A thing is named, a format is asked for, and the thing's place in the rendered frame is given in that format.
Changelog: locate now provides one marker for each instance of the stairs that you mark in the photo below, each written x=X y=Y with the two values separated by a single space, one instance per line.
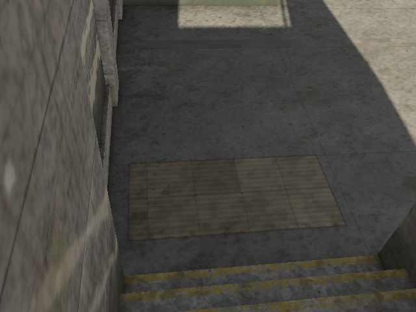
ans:
x=349 y=284

